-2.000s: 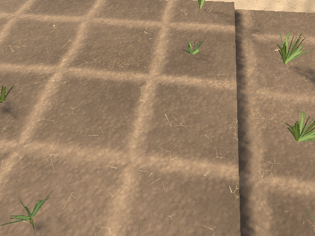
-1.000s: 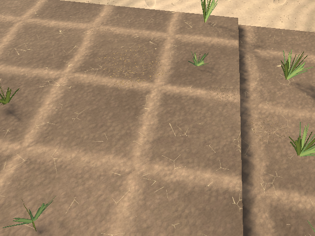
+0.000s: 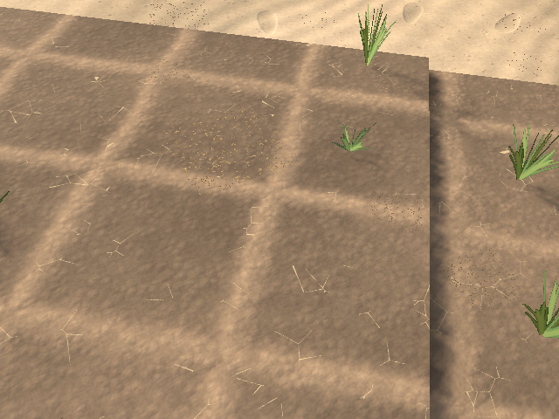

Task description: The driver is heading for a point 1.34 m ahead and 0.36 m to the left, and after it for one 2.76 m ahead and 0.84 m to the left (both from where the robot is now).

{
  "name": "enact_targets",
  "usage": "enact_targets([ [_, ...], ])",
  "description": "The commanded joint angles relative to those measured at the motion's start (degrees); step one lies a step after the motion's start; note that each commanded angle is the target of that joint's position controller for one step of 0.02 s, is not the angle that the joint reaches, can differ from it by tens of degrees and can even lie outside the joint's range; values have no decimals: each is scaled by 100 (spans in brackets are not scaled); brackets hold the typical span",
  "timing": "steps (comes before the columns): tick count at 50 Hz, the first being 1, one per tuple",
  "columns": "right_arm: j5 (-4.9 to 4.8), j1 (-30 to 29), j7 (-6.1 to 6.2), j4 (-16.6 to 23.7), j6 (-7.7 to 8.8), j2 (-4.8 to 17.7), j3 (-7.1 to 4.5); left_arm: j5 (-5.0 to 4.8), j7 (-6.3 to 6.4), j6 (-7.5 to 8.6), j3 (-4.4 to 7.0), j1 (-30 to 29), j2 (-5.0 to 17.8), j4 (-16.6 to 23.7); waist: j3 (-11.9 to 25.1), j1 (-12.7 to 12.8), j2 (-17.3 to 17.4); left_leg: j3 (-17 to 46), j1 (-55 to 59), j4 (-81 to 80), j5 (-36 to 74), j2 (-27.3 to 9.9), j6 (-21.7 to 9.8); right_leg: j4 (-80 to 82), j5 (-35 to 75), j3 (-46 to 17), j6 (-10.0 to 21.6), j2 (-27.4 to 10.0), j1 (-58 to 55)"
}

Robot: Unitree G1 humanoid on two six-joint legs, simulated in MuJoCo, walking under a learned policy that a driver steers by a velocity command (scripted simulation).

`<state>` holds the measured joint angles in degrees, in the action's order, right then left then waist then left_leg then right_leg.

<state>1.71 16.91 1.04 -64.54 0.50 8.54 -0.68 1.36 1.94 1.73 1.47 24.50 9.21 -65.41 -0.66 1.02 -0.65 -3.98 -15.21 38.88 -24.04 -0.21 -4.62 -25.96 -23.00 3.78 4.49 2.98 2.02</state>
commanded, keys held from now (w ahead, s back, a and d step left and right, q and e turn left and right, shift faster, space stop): w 0.78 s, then w+q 0.22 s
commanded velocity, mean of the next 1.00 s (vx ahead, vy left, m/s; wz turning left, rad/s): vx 0.45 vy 0.00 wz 0.05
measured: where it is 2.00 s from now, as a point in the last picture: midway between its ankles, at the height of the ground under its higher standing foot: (233, 285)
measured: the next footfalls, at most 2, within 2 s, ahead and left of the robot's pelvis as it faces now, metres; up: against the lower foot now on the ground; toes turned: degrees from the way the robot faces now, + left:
left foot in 0.16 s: +0.16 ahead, +0.13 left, +0.00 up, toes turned +4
right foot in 0.70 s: +0.50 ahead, -0.02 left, +0.00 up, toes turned -4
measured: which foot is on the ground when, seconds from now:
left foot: up 0.00-0.14, down 0.16-0.68, up 0.70-1.00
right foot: down 0.00-0.16, up 0.18-0.68, down 0.70-1.00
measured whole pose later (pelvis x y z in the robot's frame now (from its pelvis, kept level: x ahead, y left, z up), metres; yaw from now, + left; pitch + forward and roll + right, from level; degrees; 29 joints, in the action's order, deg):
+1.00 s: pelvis +0.49 +0.03 +0.01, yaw +4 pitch -1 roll -1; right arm 1.5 10.6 -1.6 -54.0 1.9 11.4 -3.1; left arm 1.2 0.2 6.3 2.8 24.0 9.8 -61.5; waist -2.3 1.1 2.2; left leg 1.7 -37.6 57.7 -5.7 -5.4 -4.0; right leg -13.4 -11.8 9.8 5.8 4.9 1.9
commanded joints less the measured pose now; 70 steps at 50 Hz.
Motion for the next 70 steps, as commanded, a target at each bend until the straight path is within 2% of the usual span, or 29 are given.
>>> enact_targets([
  [1, 11, -1006, -94, 764, 259, 470, -125, 87, -15, 104, 170, 988, 722, -141, -1456, 354, -520, 74, -2485, 734, -339, -280, -93, 1576, -132, -2548, 1257, -2267, -361],
  [5, -114, -835, -198, 928, 367, 450, -218, 51, -54, 219, 179, 584, 785, -10, -1078, 31, -404, -81, -1630, 201, 322, -175, -65, 1317, 1220, -1629, 885, -1920, -146],
  [7, -149, 296, -214, 578, 362, 338, -287, -50, -88, 250, 163, 42, 829, 135, -738, -622, -280, -445, 627, -601, 1037, 305, -123, 518, 2179, -799, 523, -1368, 1133],
  [8, -122, 1229, -166, 258, 370, 585, -424, -43, -118, 297, 135, 13, 791, 163, -305, -999, 109, -159, 1928, -794, 1004, 277, -219, -635, 2746, -366, 319, -1002, 1756],
  [9, -4, 2199, -77, 150, 390, 1202, -581, -80, -169, 321, 57, -65, 558, 413, 208, -1339, 1327, 2277, 2736, -2015, -559, -1296, -622, -2828, 1565, 303, -51, -296, 2742],
  [10, -21, 2295, -85, 60, 322, 1345, -555, -7, -217, 321, 74, 42, 433, 533, 366, -1038, 1621, 4437, 2666, -3038, -772, -2161, -1018, -4157, -749, -232, -24, 151, 3431],
  [12, -75, 821, -96, 471, 296, 957, -424, 53, -280, 282, 74, -421, 410, 667, -608, -401, 273, 3304, 1352, -2937, -843, -1944, -838, -4581, 279, -606, 146, -584, 3678],
  [13, -90, 504, -115, 553, 347, 860, -370, 22, -290, 290, 81, -419, 327, 662, -653, -191, 152, 2697, 1004, -3025, -152, -1671, -703, -4337, 641, -574, 138, -723, 3429],
  [15, -102, 470, -90, 524, 444, 562, -247, 83, -317, 186, 103, -159, 286, 585, -537, 50, 296, 1809, 748, -3070, 1077, -1287, -528, -3974, 885, -475, 20, -822, 2985],
  [18, -99, 968, -35, 353, 536, 595, -198, 42, -350, 58, 160, -496, 363, 729, -542, 78, 373, 1229, 1016, -3072, 2395, -1127, -527, -3661, 1159, -254, -107, -761, 3292],
  [24, -90, 1422, -18, 294, 558, 520, -112, 4, -399, 37, 132, -2178, 294, 1337, -798, -221, 468, 709, 1305, -3143, 3564, -958, -507, -2087, 1950, 105, -273, -641, 3759],
  [29, -61, 1632, 40, 195, 586, 611, -129, -32, -382, 85, 97, -2827, 308, 1637, -829, -326, 537, 539, 1836, -2989, 4475, -1125, -547, -908, 2070, 318, -9, -411, 3303],
  [32, -26, 1368, 69, 213, 604, 794, -178, -35, -289, 157, 198, -2154, 499, 1518, -371, 72, 599, 365, 2219, -1990, 6553, -1205, -461, -683, 1498, 399, 345, -65, 2336],
  [34, -46, 1173, 52, 250, 550, 915, -217, -10, -199, 244, 350, -536, 731, 993, 439, 750, 498, 202, 1864, -40, 6458, -1002, -339, -89, 1618, 326, 580, 54, 554],
  [35, -105, 1197, 11, 395, 545, 722, -164, 141, -147, 272, 478, 370, 1154, 807, 1057, 1001, 71, 57, 700, 1638, 4495, -718, -277, 1, 814, -922, 842, -1081, -839],
  [36, -309, 1931, -84, 483, 517, 55, -75, 216, -187, 253, 581, 477, 1577, 828, 1641, 526, -1158, 29, -1457, 3912, -430, 467, -55, 652, 450, -4060, 1807, -2780, -2224],
  [37, -188, 1356, -72, 537, 492, 678, -222, -6, -238, 189, 544, -73, 1343, 876, 1290, 472, -284, 763, -2011, 4246, -188, 231, -185, 1205, -398, -4336, 1662, -2497, -1679],
  [38, -146, 745, -93, 771, 517, 754, -258, -69, -255, 206, 435, -717, 997, 988, 383, 269, -172, 738, -2205, 3965, 405, -72, -217, 1381, -345, -3353, 1414, -2338, -763],
  [41, -8, 729, -141, 733, 392, 414, -244, -24, -217, 379, 224, -876, 319, 834, -166, -217, 57, 751, -1366, 3151, 882, -442, -124, 1732, 1286, -1713, 817, -1693, 721],
  [46, 10, 94, -248, 1020, 134, 388, -262, -23, -161, 546, 238, -250, 626, 646, -447, -255, -129, 622, -1987, 2544, 1492, -555, 36, 2006, 2122, -668, 538, -1516, 784],
  [56, -36, -1834, -345, 1784, 196, 330, -138, -28, -18, 514, 167, 572, 673, 530, -643, 211, -267, -337, -2219, -145, 2403, -244, -78, 1628, 4388, 579, 202, -1535, -580],
  [59, 0, -1495, -319, 1764, 196, 471, -216, -11, 73, 448, 210, 476, 868, 541, -329, -68, -471, -621, -1567, -363, 1678, 186, -400, 712, 6609, 858, 141, -1683, -1051],
  [61, 19, -571, -295, 1509, 211, 692, -340, 25, 89, 357, 273, 294, 1052, 632, 190, -481, -620, -666, -610, -534, 1174, 522, -698, -723, 7258, 959, 179, -1761, -1047],
  [62, 70, 147, -276, 1292, 245, 871, -442, 3, 55, 319, 297, 191, 1116, 713, 550, -821, -494, -503, 387, -1021, 1293, 601, -875, -1909, 6522, 1024, 129, -1709, -583],
  [63, 145, 822, -213, 1179, 250, 1330, -611, -38, 1, 331, 284, 36, 1046, 928, 1027, -1159, -12, 760, 1686, -1268, 857, -318, -1229, -3686, 4522, 1052, 0, -1512, 670],
  [64, 58, 528, -198, 1349, 177, 1841, -739, -140, -132, 378, 228, 125, 539, 1365, 1441, -651, 1473, 4111, 3290, -1851, 1233, -1963, -2203, -5936, -693, 639, -356, -76, 3281],
  [65, -49, 605, -183, 1343, 93, 1786, -721, -80, -179, 456, 275, -525, 928, 1553, 1319, -805, 401, 4256, 3144, -2266, 1216, -1930, -2228, -6143, -331, -493, -279, -254, 4055],
  [67, -90, 30, -134, 1341, 130, 1214, -574, -122, -192, 566, 248, -792, 870, 1657, 130, -342, -272, 2963, 1698, -2535, 2080, -1592, -1678, -5114, 479, -552, -266, -782, 3954],
  [70, -174, -203, -73, 1403, 313, 1030, -466, 126, -198, 240, 243, -624, 739, 1691, -29, 83, -167, 1978, 706, -2556, 3796, -927, -1325, -4254, 509, -533, -516, -938, 3097],
])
